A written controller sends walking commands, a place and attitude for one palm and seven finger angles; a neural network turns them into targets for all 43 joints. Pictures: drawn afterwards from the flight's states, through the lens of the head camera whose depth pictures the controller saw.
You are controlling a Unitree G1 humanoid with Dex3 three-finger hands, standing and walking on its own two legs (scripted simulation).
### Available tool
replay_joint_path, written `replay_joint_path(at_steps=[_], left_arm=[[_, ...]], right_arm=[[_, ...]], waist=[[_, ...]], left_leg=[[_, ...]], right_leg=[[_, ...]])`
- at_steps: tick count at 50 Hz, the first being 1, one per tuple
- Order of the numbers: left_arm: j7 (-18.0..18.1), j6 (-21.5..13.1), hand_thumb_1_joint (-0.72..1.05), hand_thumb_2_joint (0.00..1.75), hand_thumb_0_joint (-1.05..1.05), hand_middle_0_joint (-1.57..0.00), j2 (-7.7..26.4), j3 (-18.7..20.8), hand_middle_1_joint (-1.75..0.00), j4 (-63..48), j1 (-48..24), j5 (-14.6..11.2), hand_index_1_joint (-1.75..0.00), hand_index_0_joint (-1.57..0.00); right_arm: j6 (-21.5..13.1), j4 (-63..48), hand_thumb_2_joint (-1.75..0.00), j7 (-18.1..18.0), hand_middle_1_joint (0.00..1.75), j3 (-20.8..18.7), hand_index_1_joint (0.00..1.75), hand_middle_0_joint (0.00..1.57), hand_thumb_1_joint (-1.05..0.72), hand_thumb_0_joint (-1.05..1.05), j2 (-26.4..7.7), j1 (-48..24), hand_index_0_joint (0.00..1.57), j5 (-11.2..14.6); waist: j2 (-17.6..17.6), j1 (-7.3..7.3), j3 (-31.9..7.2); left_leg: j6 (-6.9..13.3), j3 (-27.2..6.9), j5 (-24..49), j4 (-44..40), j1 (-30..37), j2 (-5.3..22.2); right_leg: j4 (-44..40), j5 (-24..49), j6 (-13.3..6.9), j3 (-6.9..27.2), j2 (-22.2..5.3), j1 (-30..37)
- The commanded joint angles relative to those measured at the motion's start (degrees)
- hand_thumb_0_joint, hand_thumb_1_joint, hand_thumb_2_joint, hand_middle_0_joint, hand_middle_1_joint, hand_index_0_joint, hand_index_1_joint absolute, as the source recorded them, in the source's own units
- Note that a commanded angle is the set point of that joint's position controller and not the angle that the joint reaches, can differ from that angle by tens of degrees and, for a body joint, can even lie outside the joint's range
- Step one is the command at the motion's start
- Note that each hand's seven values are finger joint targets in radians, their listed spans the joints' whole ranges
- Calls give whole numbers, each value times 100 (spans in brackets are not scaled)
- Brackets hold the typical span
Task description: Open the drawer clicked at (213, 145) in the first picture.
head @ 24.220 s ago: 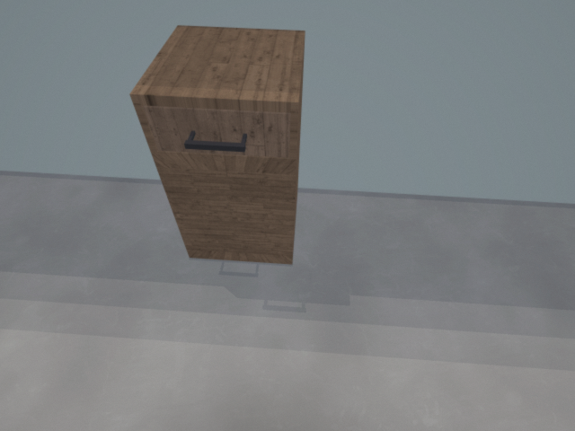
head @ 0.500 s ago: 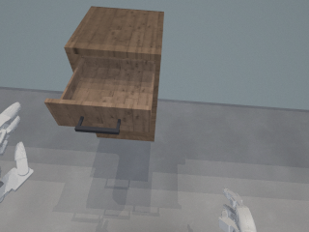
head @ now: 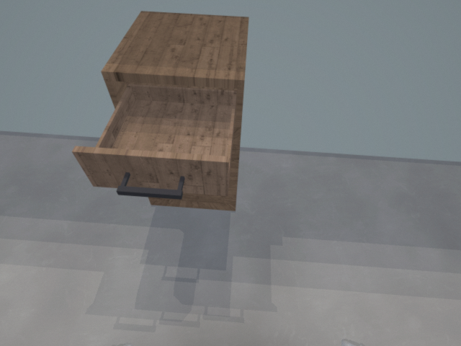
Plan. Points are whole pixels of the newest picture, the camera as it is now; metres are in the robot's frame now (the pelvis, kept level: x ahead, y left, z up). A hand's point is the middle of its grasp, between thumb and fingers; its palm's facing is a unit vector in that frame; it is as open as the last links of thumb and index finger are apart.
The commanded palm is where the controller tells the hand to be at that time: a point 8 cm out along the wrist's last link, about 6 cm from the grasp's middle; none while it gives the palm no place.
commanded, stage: let the arm hang, fingers relaxed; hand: left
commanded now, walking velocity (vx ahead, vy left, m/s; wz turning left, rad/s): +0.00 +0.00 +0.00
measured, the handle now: (152, 185) +0.49 +0.22 -0.12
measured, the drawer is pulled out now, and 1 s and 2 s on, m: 0.30 0.30 0.30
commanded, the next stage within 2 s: look to check the result in 0.84 s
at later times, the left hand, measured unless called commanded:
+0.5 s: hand out of the picture -0.02 +0.17 -0.17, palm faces +0.02 -0.98 -0.20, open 7.4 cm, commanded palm none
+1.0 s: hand out of the picture -0.01 +0.15 -0.17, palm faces +0.03 -0.98 -0.18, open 7.4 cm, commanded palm none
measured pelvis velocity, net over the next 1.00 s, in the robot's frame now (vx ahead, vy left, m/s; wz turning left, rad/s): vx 0.00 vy -0.02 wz -0.01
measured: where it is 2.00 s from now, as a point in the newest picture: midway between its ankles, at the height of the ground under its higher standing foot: outside the picture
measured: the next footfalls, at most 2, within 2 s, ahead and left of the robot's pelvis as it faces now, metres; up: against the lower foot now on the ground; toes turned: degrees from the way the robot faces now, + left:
none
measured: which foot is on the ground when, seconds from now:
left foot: down 0.00-1.00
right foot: down 0.00-1.00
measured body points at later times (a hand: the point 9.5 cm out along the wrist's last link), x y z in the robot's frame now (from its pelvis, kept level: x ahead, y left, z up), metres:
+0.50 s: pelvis -0.01 -0.01 +0.01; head +0.02 -0.01 +0.46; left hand -0.02 +0.22 -0.15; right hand -0.05 -0.20 -0.16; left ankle -0.02 +0.10 -0.73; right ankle +0.03 -0.11 -0.73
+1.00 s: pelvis +0.00 -0.02 +0.01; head +0.03 -0.02 +0.46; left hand -0.01 +0.20 -0.15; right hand -0.03 -0.22 -0.16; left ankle -0.02 +0.10 -0.73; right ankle +0.03 -0.11 -0.73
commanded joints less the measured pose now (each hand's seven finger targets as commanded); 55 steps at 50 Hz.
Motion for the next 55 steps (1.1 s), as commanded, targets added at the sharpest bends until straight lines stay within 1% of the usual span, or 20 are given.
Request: replay_joint_path(at_steps=[1,3,5,7,14,18,20,23,28,31,34,36,39,40,42,44,47,49,51,55], left_arm=[[58,-378,90,90,0,-20,903,193,-30,349,123,-58,-30,-20],[69,-412,90,90,0,-20,777,230,-30,705,265,-60,-30,-20],[64,-436,90,90,0,-20,735,185,-30,974,270,-74,-30,-20],[67,-447,90,90,0,-20,699,148,-30,1187,290,-87,-30,-20],[122,-451,90,90,0,-20,518,82,-30,1682,509,-97,-30,-20],[140,-450,90,90,0,-20,458,84,-30,1797,574,-100,-30,-20],[149,-441,90,90,0,-20,397,80,-30,1811,601,-99,-30,-20],[158,-447,90,90,0,-20,370,101,-30,1804,590,-92,-30,-20],[162,-466,90,90,0,-20,299,123,-30,1767,584,-85,-30,-20],[168,-473,90,90,0,-20,264,130,-30,1757,570,-83,-30,-20],[171,-495,90,90,0,-20,243,137,-30,1761,610,-81,-30,-20],[166,-494,90,90,0,-20,243,139,-30,1746,566,-80,-30,-20],[171,-507,90,90,0,-20,226,135,-30,1744,602,-77,-30,-20],[168,-505,90,90,0,-20,227,132,-30,1759,584,-79,-30,-20],[165,-509,90,90,0,-20,249,141,-30,1758,582,-85,-30,-20],[172,-512,90,90,0,-20,236,141,-30,1767,595,-80,-30,-20],[169,-517,90,90,0,-20,236,145,-30,1775,593,-86,-30,-20],[179,-524,90,90,0,-20,223,142,-30,1780,612,-84,-30,-20],[175,-516,90,90,0,-20,211,136,-30,1796,608,-90,-30,-20],[177,-518,90,90,0,-20,203,138,-30,1808,631,-90,-30,-20]], right_arm=[[-48,142,-90,-91,30,-90,30,20,-90,0,-576,241,20,-7],[-36,361,-90,-117,30,-100,30,20,-90,0,-423,439,20,-21],[-17,563,-90,-131,30,-105,30,20,-90,0,-372,670,20,5],[-11,754,-90,-141,30,-95,30,20,-90,0,-304,885,20,15],[2,1163,-90,-182,30,-83,30,20,-90,0,-139,1344,20,35],[-7,1294,-90,-187,30,-75,30,20,-90,0,-17,1488,20,22],[-2,1309,-90,-192,30,-77,30,20,-90,0,21,1491,20,17],[-23,1343,-90,-191,30,-83,30,20,-90,0,79,1536,20,13],[-41,1350,-90,-198,30,-98,30,20,-90,0,162,1529,20,7],[-45,1356,-90,-205,30,-107,30,20,-90,0,204,1527,20,2],[-64,1330,-90,-214,30,-121,30,20,-90,0,192,1483,20,18],[-60,1338,-90,-216,30,-122,30,20,-90,0,212,1492,20,13],[-61,1332,-90,-218,30,-128,30,20,-90,0,180,1462,20,23],[-59,1345,-90,-219,30,-118,30,20,-90,0,190,1452,20,14],[-62,1359,-90,-218,30,-119,30,20,-90,0,188,1468,20,13],[-48,1351,-90,-219,30,-127,30,20,-90,0,169,1443,20,24],[-54,1379,-90,-219,30,-119,30,20,-90,0,181,1457,20,12],[-50,1373,-90,-225,30,-126,30,20,-90,0,174,1448,20,27],[-55,1407,-90,-230,30,-110,30,20,-90,0,179,1447,20,15],[-45,1413,-90,-229,30,-121,30,20,-90,0,178,1457,20,15]], waist=[[711,190,-345],[967,189,-480],[594,151,-501],[424,133,-393],[141,110,-38],[33,114,-3],[146,113,179],[64,118,166],[120,110,178],[282,113,227],[271,111,79],[161,100,147],[175,95,119],[241,96,164],[162,96,66],[93,93,131],[181,86,69],[77,85,49],[212,89,90],[134,89,70]], left_leg=[[134,-635,990,-1071,-296,552],[128,-553,798,-1066,-181,517],[133,-554,738,-1069,-51,560],[137,-559,761,-1105,-42,573],[157,-545,746,-1188,-11,608],[160,-515,666,-1211,-63,585],[165,-512,535,-1247,-116,584],[165,-524,571,-1263,-171,581],[152,-496,636,-1229,-169,558],[147,-492,645,-1231,-181,564],[137,-460,911,-1176,-10,585],[135,-460,865,-1196,-62,588],[125,-446,968,-1180,44,594],[121,-424,953,-1191,35,598],[114,-431,938,-1194,42,582],[103,-416,898,-1176,73,581],[98,-400,917,-1195,95,579],[95,-411,971,-1163,141,588],[93,-407,1000,-1189,110,587],[88,-389,936,-1175,144,584]], right_leg=[[-951,688,-161,654,-412,875],[-1112,672,-209,657,-437,970],[-1224,607,-202,604,-457,916],[-1275,586,-211,587,-464,867],[-1316,402,-221,534,-423,603],[-1342,307,-220,561,-442,632],[-1337,143,-217,559,-422,453],[-1294,232,-213,564,-417,516],[-1280,308,-218,586,-414,488],[-1289,329,-222,597,-406,452],[-1225,640,-227,569,-413,484],[-1254,640,-221,565,-423,511],[-1241,737,-229,579,-411,463],[-1255,740,-226,573,-425,465],[-1273,727,-227,589,-431,569],[-1300,670,-229,591,-422,480],[-1318,675,-232,599,-441,553],[-1302,751,-237,598,-419,536],[-1298,774,-240,597,-435,560],[-1342,659,-239,596,-436,543]])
